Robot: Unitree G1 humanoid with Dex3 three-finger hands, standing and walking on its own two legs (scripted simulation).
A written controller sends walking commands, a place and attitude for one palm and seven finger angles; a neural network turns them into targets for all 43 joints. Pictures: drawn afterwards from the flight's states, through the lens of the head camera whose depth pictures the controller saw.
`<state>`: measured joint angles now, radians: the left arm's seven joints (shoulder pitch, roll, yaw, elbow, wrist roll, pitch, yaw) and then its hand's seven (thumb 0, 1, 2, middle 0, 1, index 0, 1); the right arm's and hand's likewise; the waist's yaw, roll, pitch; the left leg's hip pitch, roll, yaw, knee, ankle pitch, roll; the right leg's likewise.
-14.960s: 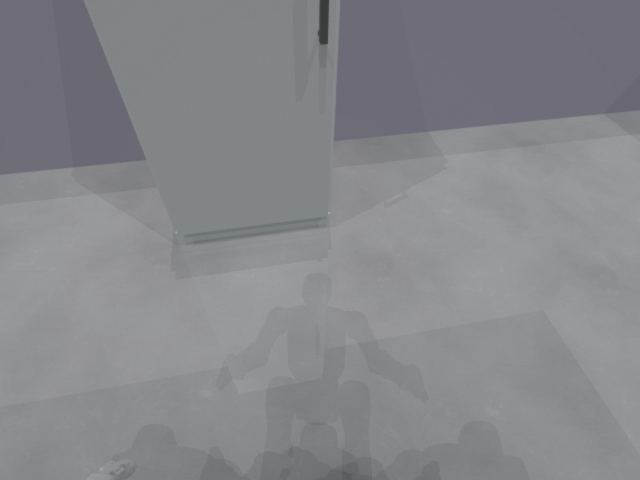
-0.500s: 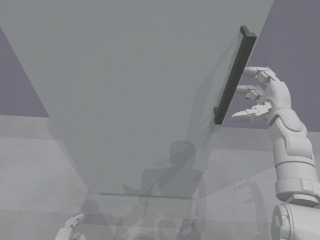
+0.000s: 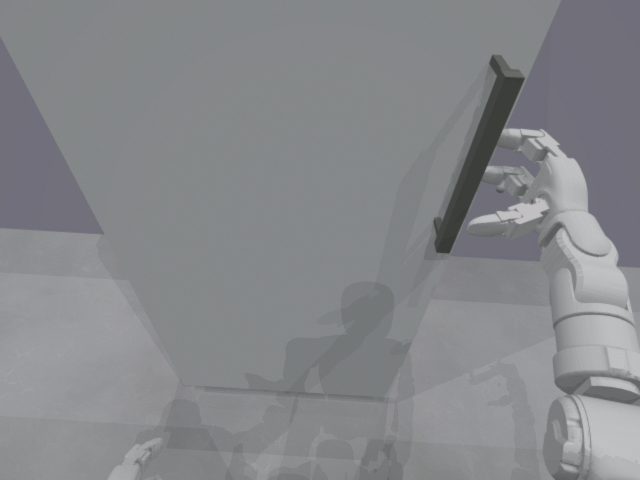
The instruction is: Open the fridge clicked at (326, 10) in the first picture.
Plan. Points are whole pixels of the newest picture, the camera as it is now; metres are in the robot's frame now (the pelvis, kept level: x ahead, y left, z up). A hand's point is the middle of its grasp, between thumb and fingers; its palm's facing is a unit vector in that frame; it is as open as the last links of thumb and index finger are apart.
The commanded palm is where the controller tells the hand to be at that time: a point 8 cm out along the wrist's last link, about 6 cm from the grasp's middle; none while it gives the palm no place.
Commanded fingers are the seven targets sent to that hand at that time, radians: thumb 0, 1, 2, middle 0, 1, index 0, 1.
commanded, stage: feel for the door with the fingertips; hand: right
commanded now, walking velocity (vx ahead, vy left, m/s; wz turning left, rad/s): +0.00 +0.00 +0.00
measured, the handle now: (466, 167) +0.47 -0.14 +0.18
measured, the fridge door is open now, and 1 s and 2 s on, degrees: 0 0 0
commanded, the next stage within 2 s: slide the fingers in behind the handle in 0.22 s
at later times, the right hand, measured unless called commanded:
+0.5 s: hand (498, 183) +0.43 -0.17 +0.19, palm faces -0.01 +1.00 +0.00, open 13.9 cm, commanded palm +0.41 -0.22 +0.19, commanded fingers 0.00 0.50 -0.30 0.30 1.20 0.30 1.20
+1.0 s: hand (472, 185) +0.43 -0.14 +0.19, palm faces -0.04 +1.00 +0.00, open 14.0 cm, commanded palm +0.40 -0.19 +0.19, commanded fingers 0.00 0.50 -0.30 0.30 1.20 0.30 1.20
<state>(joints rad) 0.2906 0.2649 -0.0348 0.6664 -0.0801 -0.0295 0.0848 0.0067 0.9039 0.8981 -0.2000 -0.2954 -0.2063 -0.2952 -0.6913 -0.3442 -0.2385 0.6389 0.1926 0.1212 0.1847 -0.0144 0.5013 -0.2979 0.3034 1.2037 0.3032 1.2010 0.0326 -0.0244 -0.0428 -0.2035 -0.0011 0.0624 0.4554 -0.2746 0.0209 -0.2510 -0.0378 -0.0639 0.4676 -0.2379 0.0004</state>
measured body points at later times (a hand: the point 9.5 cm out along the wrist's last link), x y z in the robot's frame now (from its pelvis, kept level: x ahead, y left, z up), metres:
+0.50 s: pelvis -0.01 -0.01 +0.00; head +0.00 +0.00 +0.45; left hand +0.09 +0.25 -0.11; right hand +0.43 -0.22 +0.19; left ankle -0.02 +0.10 -0.74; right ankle +0.00 -0.12 -0.74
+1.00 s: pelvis +0.00 -0.01 +0.00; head +0.00 +0.00 +0.45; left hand +0.12 +0.24 -0.11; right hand +0.42 -0.19 +0.19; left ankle -0.02 +0.10 -0.74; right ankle +0.00 -0.12 -0.74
